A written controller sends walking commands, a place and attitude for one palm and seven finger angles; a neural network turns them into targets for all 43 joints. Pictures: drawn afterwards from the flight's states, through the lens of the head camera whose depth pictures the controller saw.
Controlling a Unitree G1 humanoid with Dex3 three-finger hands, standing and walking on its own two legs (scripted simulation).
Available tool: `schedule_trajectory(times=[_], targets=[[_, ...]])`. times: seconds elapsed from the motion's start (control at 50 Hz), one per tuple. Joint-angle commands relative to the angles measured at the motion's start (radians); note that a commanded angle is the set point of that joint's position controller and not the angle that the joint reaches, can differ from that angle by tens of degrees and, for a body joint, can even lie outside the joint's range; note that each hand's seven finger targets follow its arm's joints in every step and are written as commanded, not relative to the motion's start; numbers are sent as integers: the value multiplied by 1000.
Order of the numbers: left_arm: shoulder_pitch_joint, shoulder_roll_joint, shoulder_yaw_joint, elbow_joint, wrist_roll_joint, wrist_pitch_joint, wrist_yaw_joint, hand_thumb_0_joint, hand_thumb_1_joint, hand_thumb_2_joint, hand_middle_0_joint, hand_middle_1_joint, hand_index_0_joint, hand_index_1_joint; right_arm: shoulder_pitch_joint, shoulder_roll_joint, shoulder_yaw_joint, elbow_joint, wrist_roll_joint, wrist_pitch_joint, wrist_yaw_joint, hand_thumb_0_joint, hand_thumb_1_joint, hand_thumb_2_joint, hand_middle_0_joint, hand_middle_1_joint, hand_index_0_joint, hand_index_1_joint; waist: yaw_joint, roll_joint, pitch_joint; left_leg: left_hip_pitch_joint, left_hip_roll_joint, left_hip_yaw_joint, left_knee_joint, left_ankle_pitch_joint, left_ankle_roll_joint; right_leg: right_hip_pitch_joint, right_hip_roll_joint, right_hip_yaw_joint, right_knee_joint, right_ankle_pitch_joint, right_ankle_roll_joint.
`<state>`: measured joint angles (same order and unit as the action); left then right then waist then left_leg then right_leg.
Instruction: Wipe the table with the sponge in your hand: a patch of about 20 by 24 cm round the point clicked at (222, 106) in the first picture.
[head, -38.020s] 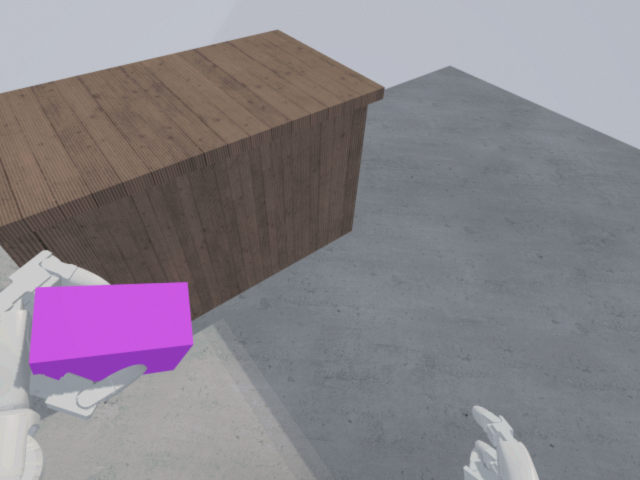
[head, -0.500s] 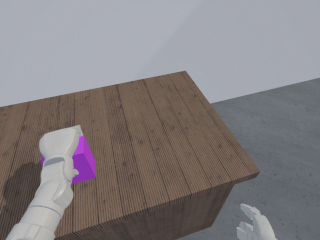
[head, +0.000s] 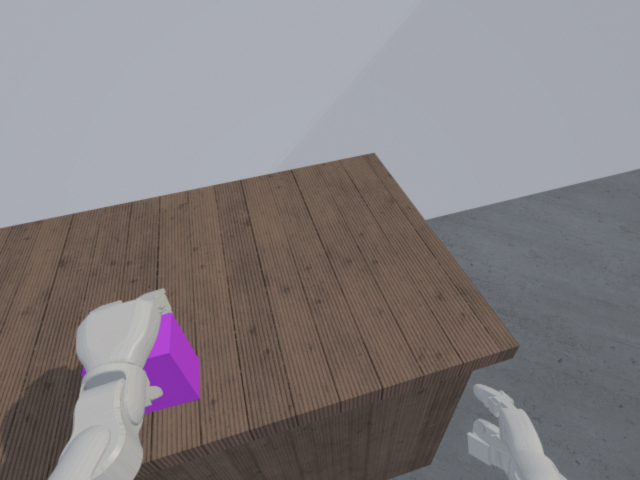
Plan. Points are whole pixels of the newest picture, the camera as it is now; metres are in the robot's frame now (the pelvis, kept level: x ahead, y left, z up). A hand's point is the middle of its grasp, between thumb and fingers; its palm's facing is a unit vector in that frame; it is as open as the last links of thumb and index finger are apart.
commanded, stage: lift the sponge slowly off the table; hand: left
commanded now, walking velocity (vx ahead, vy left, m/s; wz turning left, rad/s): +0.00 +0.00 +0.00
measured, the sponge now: (153, 374) +0.24 +0.28 -0.01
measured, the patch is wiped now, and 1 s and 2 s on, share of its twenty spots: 1.00 1.00 1.00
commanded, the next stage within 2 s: none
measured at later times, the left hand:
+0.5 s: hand (139, 362) +0.23 +0.27 +0.05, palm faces -0.01 -0.11 -0.99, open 10.3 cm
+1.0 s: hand (131, 352) +0.22 +0.26 +0.08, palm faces +0.05 -0.12 -0.99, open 10.3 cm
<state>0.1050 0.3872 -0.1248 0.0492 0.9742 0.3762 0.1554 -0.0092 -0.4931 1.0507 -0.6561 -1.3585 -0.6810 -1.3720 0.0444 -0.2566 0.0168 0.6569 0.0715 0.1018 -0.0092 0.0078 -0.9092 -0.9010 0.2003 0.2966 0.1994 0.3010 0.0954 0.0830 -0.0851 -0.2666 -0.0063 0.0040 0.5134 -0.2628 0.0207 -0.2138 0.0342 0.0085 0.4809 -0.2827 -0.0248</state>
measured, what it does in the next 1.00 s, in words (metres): stands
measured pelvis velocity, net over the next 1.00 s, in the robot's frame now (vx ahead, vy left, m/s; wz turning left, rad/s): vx -0.02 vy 0.00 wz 0.00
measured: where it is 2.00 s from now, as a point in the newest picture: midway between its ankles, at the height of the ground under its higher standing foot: outside the picture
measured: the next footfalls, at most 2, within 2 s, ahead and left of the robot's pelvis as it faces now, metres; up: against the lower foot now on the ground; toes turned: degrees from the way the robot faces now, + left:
none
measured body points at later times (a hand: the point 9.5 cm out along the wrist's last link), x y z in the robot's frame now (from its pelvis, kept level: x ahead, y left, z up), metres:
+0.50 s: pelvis -0.01 +0.00 +0.00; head -0.04 -0.03 +0.45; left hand +0.22 +0.27 +0.10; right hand +0.22 -0.22 -0.08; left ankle +0.00 +0.11 -0.74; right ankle -0.02 -0.11 -0.74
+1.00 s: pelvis -0.02 +0.00 +0.01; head -0.04 -0.04 +0.45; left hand +0.22 +0.27 +0.13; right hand +0.23 -0.21 -0.07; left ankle +0.00 +0.11 -0.74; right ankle -0.02 -0.11 -0.74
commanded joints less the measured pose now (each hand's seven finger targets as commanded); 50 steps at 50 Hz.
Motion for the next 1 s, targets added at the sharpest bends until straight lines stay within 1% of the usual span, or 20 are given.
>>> schedule_trajectory(times=[0.0, 0.08, 0.16, 0.18, 0.22, 0.26, 0.32, 0.34, 0.36, 0.38, 0.44, 0.46, 0.52, 0.56, 0.62, 0.66, 0.68, 0.76, 0.9, 0.98], targets=[[-63, 71, 14, -80, -19, 18, -23, 0, 100, 1300, -1200, -1600, -1200, -1600, -202, -102, -33, -167, -3, -52, -8, 0, -900, -900, 200, 300, 200, 300, 5, -116, -58, 76, -15, -62, -55, 197, 27, -19, 8, 52, -77, 220, -49], [-97, 65, 1, -90, -19, 21, -24, 0, 100, 1300, -1200, -1600, -1200, -1600, -215, -101, -29, -166, -4, -55, -16, 0, -900, -900, 200, 300, 200, 300, 1, -103, -51, 77, -16, -62, -68, 148, 31, -28, 10, 54, -91, 145, -49], [-183, 166, 89, -90, -4, 20, -20, 0, 100, 1300, -1200, -1600, -1200, -1600, -222, -111, -31, -148, -10, -57, -33, 0, -900, -900, 200, 300, 200, 300, 14, -103, -83, 98, -21, -68, -74, 136, 32, -9, 11, 76, -104, 122, -54], [-168, 118, 48, -96, -9, 20, -23, 0, 100, 1300, -1200, -1600, -1200, -1600, -223, -100, -27, -158, -8, -58, -35, 0, -900, -900, 200, 300, 200, 300, 10, -94, -92, 93, -22, -58, -75, 138, 35, 3, 8, 55, -96, 125, -48], [-172, 123, 53, -84, -8, 17, -29, 0, 100, 1300, -1200, -1600, -1200, -1600, -226, -101, -26, -151, -9, -64, -38, 0, -900, -900, 200, 300, 200, 300, 11, -95, -77, 98, -24, -61, -74, 148, 32, 0, 9, 60, -103, 138, -49], [-212, 184, 101, -89, -2, 11, -28, 0, 100, 1300, -1200, -1600, -1200, -1600, -224, -109, -26, -141, -12, -64, -41, 0, -900, -900, 200, 300, 200, 300, 13, -54, -79, 106, -24, -67, -81, 143, 31, 0, 12, 75, -109, 125, -56], [-192, 151, 74, -124, -1, -3, -33, 0, 100, 1300, -1200, -1600, -1200, -1600, -228, -100, -26, -149, -12, -70, -38, 0, -900, -900, 200, 300, 200, 300, 16, -36, -99, 116, -25, -63, -76, 173, 31, 22, 11, 61, -101, 160, -55], [-179, 159, 82, -133, -1, -5, -33, 0, 100, 1300, -1200, -1600, -1200, -1600, -229, -98, -28, -150, -13, -72, -36, 0, -900, -900, 200, 300, 200, 300, 21, -54, -97, 121, -26, -69, -76, 179, 31, 23, 10, 65, -105, 163, -55], [-197, 182, 101, -170, -2, -10, -31, 0, 100, 1300, -1200, -1600, -1200, -1600, -231, -105, -29, -152, -16, -74, -35, 0, -900, -900, 200, 300, 200, 300, 21, -21, -105, 128, -24, -74, -83, 186, 30, 30, 13, 73, -104, 170, -60], [-168, 153, 82, -175, -10, -13, -30, 0, 100, 1300, -1200, -1600, -1200, -1600, -226, -95, -31, -158, -16, -77, -34, 0, -900, -900, 200, 300, 200, 300, 22, -36, -109, 125, -24, -67, -78, 186, 34, 37, 12, 63, -100, 172, -56], [-217, 165, 85, -178, -8, -15, -30, 0, 100, 1300, -1200, -1600, -1200, -1600, -236, -101, -30, -147, -17, -79, -35, 0, -900, -900, 200, 300, 200, 300, 12, -60, -80, 134, -21, -71, -83, 183, 32, 19, 10, 74, -117, 173, -55], [-228, 201, 118, -208, -10, -20, -27, 0, 100, 1300, -1200, -1600, -1200, -1600, -233, -104, -33, -148, -19, -82, -37, 0, -900, -900, 200, 300, 200, 300, 17, -49, -93, 143, -20, -78, -90, 186, 32, 32, 13, 81, -118, 167, -59], [-200, 186, 109, -205, -12, -20, -26, 0, 100, 1300, -1200, -1600, -1200, -1600, -237, -101, -33, -144, -20, -87, -39, 0, -900, -900, 200, 300, 200, 300, 21, -72, -103, 153, -23, -72, -84, 215, 34, 48, 8, 76, -119, 211, -54], [-234, 209, 122, -257, -6, -21, -25, 0, 100, 1300, -1200, -1600, -1200, -1600, -243, -102, -33, -147, -23, -91, -39, 0, -900, -900, 200, 300, 200, 300, 24, -26, -116, 173, -22, -76, -92, 233, 32, 60, 9, 84, -118, 223, -60], [-216, 175, 91, -279, -3, -23, -26, 0, 100, 1300, -1200, -1600, -1200, -1600, -247, -95, -33, -146, -22, -96, -35, 0, -900, -900, 200, 300, 200, 300, 23, -5, -115, 187, -20, -73, -93, 254, 32, 63, 9, 72, -120, 239, -62], [-235, 229, 133, -308, 2, -23, -25, 0, 100, 1300, -1200, -1600, -1200, -1600, -252, -102, -33, -141, -27, -96, -37, 0, -900, -900, 200, 300, 200, 300, 28, -6, -131, 204, -20, -81, -98, 265, 31, 79, 12, 87, -126, 244, -65], [-228, 202, 111, -316, -2, -25, -25, 0, 100, 1300, -1200, -1600, -1200, -1600, -247, -94, -33, -148, -26, -97, -37, 0, -900, -900, 200, 300, 200, 300, 24, -19, -131, 195, -20, -72, -95, 264, 33, 84, 8, 72, -122, 248, -60], [-284, 235, 132, -329, 5, -15, -25, 0, 100, 1300, -1200, -1600, -1200, -1600, -268, -97, -26, -140, -27, -96, -41, 0, -900, -900, 200, 300, 200, 300, 26, -7, -106, 211, -15, -86, -121, 249, 28, 78, 12, 85, -145, 208, -66], [-298, 206, 94, -321, 2, 10, -47, 0, 100, 1300, -1200, -1600, -1200, -1600, -291, -92, -19, -134, -21, -97, -42, 0, -900, -900, 200, 300, 200, 300, 27, 9, -116, 225, -17, -80, -130, 253, 27, 94, 7, 77, -153, 209, -64], [-271, 220, 108, -299, -12, 36, -75, 0, 100, 1300, -1200, -1600, -1200, -1600, -298, -99, -15, -138, -21, -85, -40, 0, -900, -900, 200, 300, 200, 300, 29, -33, -89, 202, -18, -78, -142, 226, 30, 103, 4, 77, -163, 181, -60]])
